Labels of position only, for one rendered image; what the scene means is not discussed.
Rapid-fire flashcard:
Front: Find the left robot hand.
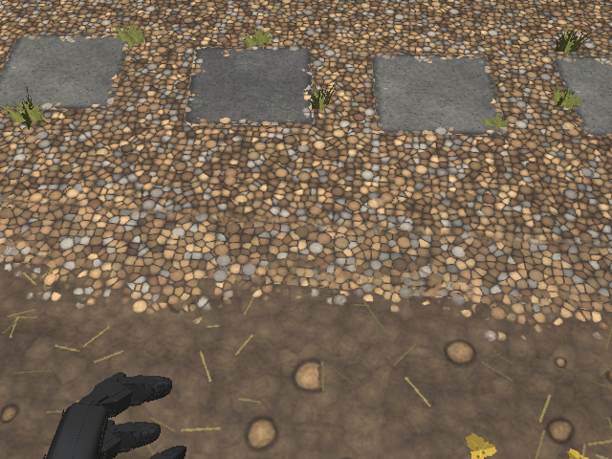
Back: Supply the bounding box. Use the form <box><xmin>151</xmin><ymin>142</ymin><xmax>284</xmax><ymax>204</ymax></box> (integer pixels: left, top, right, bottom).
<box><xmin>43</xmin><ymin>372</ymin><xmax>186</xmax><ymax>459</ymax></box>

